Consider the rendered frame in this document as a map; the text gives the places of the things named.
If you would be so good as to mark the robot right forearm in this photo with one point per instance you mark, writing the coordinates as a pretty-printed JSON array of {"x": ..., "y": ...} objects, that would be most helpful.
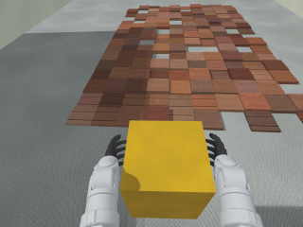
[{"x": 235, "y": 195}]

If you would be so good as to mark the robot right hand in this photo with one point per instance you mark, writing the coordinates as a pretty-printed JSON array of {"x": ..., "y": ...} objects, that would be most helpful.
[{"x": 218, "y": 147}]

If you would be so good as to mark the robot left hand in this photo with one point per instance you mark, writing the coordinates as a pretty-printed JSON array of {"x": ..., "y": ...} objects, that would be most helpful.
[{"x": 112, "y": 149}]

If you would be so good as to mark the robot left forearm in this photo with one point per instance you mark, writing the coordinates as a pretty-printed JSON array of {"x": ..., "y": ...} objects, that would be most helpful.
[{"x": 102, "y": 195}]

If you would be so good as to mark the carton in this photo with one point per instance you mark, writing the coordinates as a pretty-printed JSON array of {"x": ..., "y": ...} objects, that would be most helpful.
[{"x": 166, "y": 170}]

